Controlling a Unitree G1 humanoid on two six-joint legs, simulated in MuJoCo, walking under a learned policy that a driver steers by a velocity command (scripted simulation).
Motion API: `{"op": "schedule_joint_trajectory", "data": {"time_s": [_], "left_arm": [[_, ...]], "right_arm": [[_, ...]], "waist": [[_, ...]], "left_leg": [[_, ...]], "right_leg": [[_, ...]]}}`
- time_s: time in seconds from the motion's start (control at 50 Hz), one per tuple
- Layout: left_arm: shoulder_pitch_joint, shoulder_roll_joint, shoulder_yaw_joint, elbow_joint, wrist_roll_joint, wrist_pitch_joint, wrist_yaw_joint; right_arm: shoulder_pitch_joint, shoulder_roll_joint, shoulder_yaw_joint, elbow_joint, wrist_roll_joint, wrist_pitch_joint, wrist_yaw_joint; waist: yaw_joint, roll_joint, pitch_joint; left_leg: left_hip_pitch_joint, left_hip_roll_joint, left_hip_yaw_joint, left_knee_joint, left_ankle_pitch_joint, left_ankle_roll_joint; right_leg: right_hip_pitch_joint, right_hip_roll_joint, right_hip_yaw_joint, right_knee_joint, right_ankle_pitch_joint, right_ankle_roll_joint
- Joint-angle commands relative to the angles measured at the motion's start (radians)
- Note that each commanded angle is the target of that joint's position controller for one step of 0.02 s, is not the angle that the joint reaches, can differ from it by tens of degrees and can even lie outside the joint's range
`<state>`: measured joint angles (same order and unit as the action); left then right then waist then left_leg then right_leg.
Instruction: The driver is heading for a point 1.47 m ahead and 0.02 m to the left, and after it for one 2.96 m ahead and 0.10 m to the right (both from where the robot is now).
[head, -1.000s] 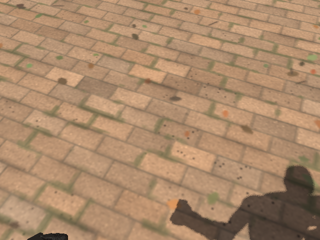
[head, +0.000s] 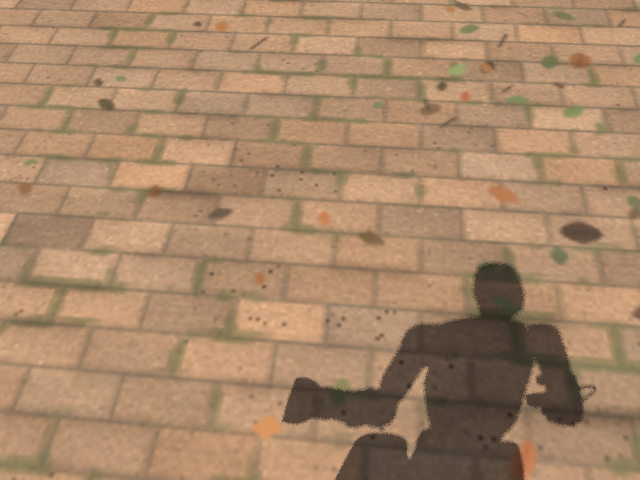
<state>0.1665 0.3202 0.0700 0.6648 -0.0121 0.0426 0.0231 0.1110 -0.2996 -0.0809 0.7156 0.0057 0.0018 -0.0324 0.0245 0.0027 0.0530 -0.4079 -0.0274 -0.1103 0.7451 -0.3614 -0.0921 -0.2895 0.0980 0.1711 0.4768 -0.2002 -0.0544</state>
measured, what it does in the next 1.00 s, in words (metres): steps on the spot: left foot, then right foot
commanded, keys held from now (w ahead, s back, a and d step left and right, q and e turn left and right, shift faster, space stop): e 0.14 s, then no key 0.86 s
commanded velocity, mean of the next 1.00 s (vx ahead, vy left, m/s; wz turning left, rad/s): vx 0.00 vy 0.00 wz -0.22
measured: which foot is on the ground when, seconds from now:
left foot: up 0.00-0.08, down 0.10-1.00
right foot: down 0.00-0.10, up 0.12-0.44, down 0.46-1.00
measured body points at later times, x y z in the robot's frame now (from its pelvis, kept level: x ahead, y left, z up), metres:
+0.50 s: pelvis -0.01 +0.01 -0.01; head +0.02 -0.01 +0.44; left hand +0.18 +0.24 -0.11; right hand +0.07 -0.28 -0.12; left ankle +0.02 +0.14 -0.74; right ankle -0.05 -0.11 -0.74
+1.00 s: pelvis +0.00 -0.02 +0.00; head +0.00 -0.02 +0.45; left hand +0.15 +0.22 -0.12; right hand +0.02 -0.31 -0.13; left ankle +0.02 +0.14 -0.74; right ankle -0.05 -0.11 -0.74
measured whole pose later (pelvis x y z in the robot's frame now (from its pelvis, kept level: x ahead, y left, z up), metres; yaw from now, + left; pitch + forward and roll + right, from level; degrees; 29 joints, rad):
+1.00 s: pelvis +0.00 -0.02 +0.00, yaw -11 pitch -2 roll +0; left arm 0.21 0.24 0.03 0.82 0.01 0.01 0.01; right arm 0.21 -0.28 -0.03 0.93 -0.01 0.00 -0.04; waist -0.02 0.00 0.03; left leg -0.17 0.07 -0.01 0.45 -0.24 -0.07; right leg -0.15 0.04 0.04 0.47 -0.29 -0.03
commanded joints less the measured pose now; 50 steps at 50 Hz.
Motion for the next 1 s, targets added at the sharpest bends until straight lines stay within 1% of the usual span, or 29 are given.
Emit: {"op": "schedule_joint_trajectory", "data": {"time_s": [0.02,0.04,0.06,0.08,0.1,0.12,0.14,0.16,0.18,0.2,0.22,0.24,0.28,0.34,0.36,0.38,0.4,0.42,0.44,0.46,0.48,0.5,0.52,0.54,0.56,0.6,0.64,0.78,1.0], "left_arm": [[-0.036,0.175,0.05,-0.076,-0.003,-0.004,-0.001],[-0.044,0.173,0.05,-0.08,-0.007,-0.001,-0.002],[-0.061,0.169,0.048,-0.084,-0.014,0.002,0.0],[-0.07,0.159,0.045,-0.088,-0.021,0.006,0.003],[-0.04,0.127,0.036,-0.09,-0.017,0.005,0.005],[0.026,0.083,0.026,-0.096,-0.009,0.0,0.001],[0.017,0.156,0.05,-0.095,-0.007,-0.008,0.003],[0.035,0.207,0.07,-0.077,-0.003,-0.009,0.004],[0.045,0.198,0.073,-0.056,-0.003,-0.002,0.005],[0.057,0.168,0.068,-0.039,0.0,0.008,0.01],[0.057,0.139,0.06,-0.037,0.0,0.014,0.009],[0.045,0.115,0.051,-0.043,-0.005,0.014,0.007],[0.003,0.087,0.038,-0.061,-0.009,0.008,0.006],[-0.023,0.046,0.014,-0.073,0.002,0.004,0.0],[-0.028,0.043,0.01,-0.074,0.002,0.003,-0.003],[-0.022,0.054,0.012,-0.07,-0.001,0.003,-0.005],[0.0,0.06,0.014,-0.058,-0.002,0.002,-0.008],[0.038,0.056,0.014,-0.038,0.0,0.001,-0.011],[0.06,0.06,0.014,-0.025,0.006,0.0,-0.012],[0.067,0.096,0.016,-0.032,0.012,0.0,-0.007],[0.06,0.182,0.03,-0.043,0.025,0.003,0.003],[0.002,0.106,0.008,-0.04,0.034,-0.005,-0.007],[-0.043,0.053,-0.007,-0.053,0.035,-0.016,-0.016],[-0.028,0.046,-0.008,-0.037,0.041,-0.024,-0.018],[-0.015,0.065,-0.005,-0.032,0.038,-0.03,-0.018],[0.004,0.067,-0.01,-0.015,0.032,-0.041,-0.016],[0.015,0.053,-0.015,-0.005,0.03,-0.043,-0.014],[0.012,0.043,-0.018,0.026,0.027,-0.044,-0.013],[0.039,0.039,-0.014,0.12,0.02,-0.043,-0.009]], "right_arm": [[-0.012,-0.096,-0.026,-0.073,0.005,-0.031,0.011],[0.003,-0.097,-0.027,-0.07,0.007,-0.036,0.016],[0.032,-0.096,-0.03,-0.062,0.007,-0.042,0.021],[0.064,-0.099,-0.034,-0.05,0.005,-0.046,0.022],[0.088,-0.144,-0.045,-0.049,-0.006,-0.044,0.018],[0.048,-0.229,-0.058,-0.064,-0.024,-0.033,0.012],[0.046,-0.205,-0.054,-0.073,-0.055,-0.034,0.016],[0.013,-0.154,-0.036,-0.088,-0.047,-0.037,0.015],[-0.024,-0.118,-0.025,-0.091,-0.031,-0.036,0.012],[-0.037,-0.103,-0.018,-0.093,-0.016,-0.035,0.01],[-0.033,-0.098,-0.012,-0.089,-0.007,-0.033,0.007],[-0.019,-0.1,-0.009,-0.083,-0.009,-0.028,0.005],[0.018,-0.103,-0.009,-0.071,-0.015,-0.022,0.002],[0.016,-0.124,-0.012,-0.064,-0.013,-0.013,0.007],[0.023,-0.139,-0.015,-0.059,-0.009,-0.009,0.01],[0.036,-0.149,-0.017,-0.052,-0.005,-0.006,0.013],[0.039,-0.152,-0.015,-0.046,0.001,-0.003,0.016],[0.031,-0.145,-0.01,-0.042,0.009,-0.001,0.017],[0.057,-0.128,-0.002,-0.026,0.017,-0.004,0.019],[0.1,-0.106,0.009,-0.012,0.006,-0.016,0.023],[0.124,-0.056,0.026,-0.026,-0.032,-0.032,0.031],[0.085,-0.042,0.033,-0.028,-0.036,-0.034,0.026],[0.054,-0.072,0.029,-0.021,-0.037,-0.031,0.023],[0.035,-0.075,0.028,-0.015,-0.036,-0.03,0.022],[0.035,-0.088,0.024,-0.003,-0.029,-0.026,0.017],[0.051,-0.092,0.023,0.009,-0.023,-0.021,0.013],[0.068,-0.087,0.025,0.032,-0.02,-0.021,0.012],[0.088,-0.093,0.023,0.098,-0.017,-0.02,0.003],[0.106,-0.099,0.023,0.19,-0.011,-0.015,-0.01]], "waist": [[0.001,-0.165,-0.116],[-0.007,-0.166,-0.121],[-0.028,-0.163,-0.127],[-0.05,-0.153,-0.131],[-0.04,-0.083,-0.155],[0.029,0.184,-0.143],[-0.003,0.245,-0.115],[0.009,0.16,-0.103],[0.02,0.123,-0.084],[0.017,0.114,-0.072],[0.007,0.12,-0.062],[-0.002,0.127,-0.058],[-0.03,0.153,-0.075],[-0.046,0.182,-0.11],[-0.055,0.194,-0.112],[-0.06,0.199,-0.113],[-0.052,0.193,-0.114],[-0.028,0.18,-0.11],[-0.015,0.156,-0.102],[-0.027,0.097,-0.127],[-0.075,-0.122,-0.166],[-0.07,-0.188,-0.148],[-0.062,-0.138,-0.109],[-0.047,-0.135,-0.102],[-0.035,-0.126,-0.079],[-0.041,-0.113,-0.047],[-0.039,-0.091,-0.046],[-0.039,-0.032,-0.045],[-0.04,-0.014,-0.053]], "left_leg": [[0.027,-0.019,0.008,-0.097,-0.005,0.015],[0.056,-0.022,0.01,-0.156,0.013,0.024],[0.109,-0.023,0.018,-0.251,0.071,0.036],[0.188,-0.011,0.028,-0.372,0.179,0.052],[0.299,0.104,-0.054,-0.414,0.251,0.093],[0.366,0.306,-0.279,-0.433,0.428,0.214],[0.292,0.424,-0.408,-0.459,0.485,0.35],[0.256,0.408,-0.352,-0.452,0.449,0.362],[0.236,0.338,-0.259,-0.441,0.399,0.322],[0.244,0.288,-0.197,-0.433,0.363,0.295],[0.25,0.271,-0.163,-0.429,0.392,0.294],[0.249,0.249,-0.123,-0.43,0.419,0.298],[0.309,0.239,-0.093,-0.42,0.451,0.309],[0.317,0.245,-0.064,-0.397,0.484,0.312],[0.304,0.25,-0.064,-0.393,0.499,0.315],[0.3,0.255,-0.072,-0.385,0.511,0.317],[0.292,0.254,-0.073,-0.369,0.515,0.312],[0.268,0.244,-0.063,-0.347,0.517,0.296],[0.231,0.228,-0.051,-0.333,0.487,0.258],[0.156,0.205,-0.031,-0.31,0.398,0.188],[0.078,0.11,0.073,-0.209,0.194,0.104],[0.159,0.089,0.091,-0.267,0.03,0.057],[0.194,0.089,0.093,-0.28,0.102,0.038],[0.203,0.083,0.099,-0.287,0.166,0.033],[0.201,0.081,0.103,-0.281,0.193,0.032],[0.208,0.09,0.091,-0.3,0.225,0.033],[0.217,0.092,0.093,-0.309,0.235,0.032],[0.24,0.099,0.093,-0.327,0.262,0.021],[0.26,0.099,0.1,-0.332,0.285,0.027]], "right_leg": [[0.11,-0.249,0.335,-0.108,0.174,-0.166],[0.116,-0.242,0.353,-0.092,0.197,-0.157],[0.11,-0.224,0.357,-0.068,0.208,-0.138],[0.08,-0.194,0.345,-0.038,0.179,-0.106],[0.001,-0.144,0.295,0.046,0.028,-0.054],[-0.165,0.011,0.103,0.246,-0.3,0.014],[-0.258,0.031,0.012,0.486,-0.462,0.065],[-0.253,-0.02,0.02,0.625,-0.407,0.089],[-0.25,-0.027,0.011,0.678,-0.346,0.107],[-0.263,-0.026,0.006,0.715,-0.296,0.126],[-0.274,-0.023,0.003,0.737,-0.267,0.14],[-0.265,-0.022,-0.019,0.712,-0.251,0.148],[-0.255,-0.035,-0.049,0.595,-0.241,0.159],[-0.122,-0.085,-0.103,0.357,-0.272,0.158],[-0.078,-0.088,-0.13,0.287,-0.275,0.154],[-0.043,-0.084,-0.15,0.223,-0.251,0.15],[0.0,-0.079,-0.164,0.133,-0.191,0.14],[0.068,-0.072,-0.18,-0.004,-0.081,0.122],[0.15,-0.07,-0.176,-0.15,0.042,0.094],[0.27,-0.134,-0.087,-0.158,0.171,0.061],[0.324,-0.287,0.079,-0.1,0.386,-0.011],[0.155,-0.329,0.1,-0.107,0.295,-0.102],[0.123,-0.273,0.063,-0.118,0.157,-0.086],[0.122,-0.229,0.035,-0.116,0.073,-0.047],[0.109,-0.207,0.021,-0.121,0.057,-0.025],[0.086,-0.2,0.018,-0.117,0.086,-0.01],[0.09,-0.191,0.008,-0.111,0.096,-0.007],[0.098,-0.17,-0.01,-0.108,0.128,-0.007],[0.113,-0.139,-0.053,-0.094,0.185,0.003]]}}
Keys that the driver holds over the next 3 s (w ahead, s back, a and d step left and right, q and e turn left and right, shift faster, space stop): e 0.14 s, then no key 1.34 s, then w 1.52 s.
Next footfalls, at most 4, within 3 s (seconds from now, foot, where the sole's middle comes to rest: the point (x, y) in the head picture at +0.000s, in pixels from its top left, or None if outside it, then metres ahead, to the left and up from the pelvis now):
0.10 left None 0.06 0.14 -0.78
0.46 right None -0.01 -0.12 -0.78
2.20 right None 0.40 -0.17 -0.78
2.72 left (344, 349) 0.74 0.02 -0.78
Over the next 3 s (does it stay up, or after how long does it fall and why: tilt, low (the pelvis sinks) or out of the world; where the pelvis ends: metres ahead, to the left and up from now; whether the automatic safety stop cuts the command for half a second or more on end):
stays up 0.70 -0.05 0.01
